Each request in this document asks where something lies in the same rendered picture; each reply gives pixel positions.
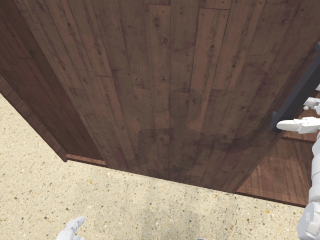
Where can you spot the robot right forearm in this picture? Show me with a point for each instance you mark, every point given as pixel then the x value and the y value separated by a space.
pixel 314 191

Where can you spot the right robot hand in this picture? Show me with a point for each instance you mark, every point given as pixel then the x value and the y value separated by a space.
pixel 306 124

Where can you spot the left robot hand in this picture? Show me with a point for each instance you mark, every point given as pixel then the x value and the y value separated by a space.
pixel 70 229

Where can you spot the wardrobe door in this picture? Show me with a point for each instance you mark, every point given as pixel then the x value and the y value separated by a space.
pixel 26 69
pixel 178 90

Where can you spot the handle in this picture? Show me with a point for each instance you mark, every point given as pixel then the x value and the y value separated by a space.
pixel 299 95

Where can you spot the robot right upper arm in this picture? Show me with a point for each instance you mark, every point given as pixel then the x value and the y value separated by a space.
pixel 308 227

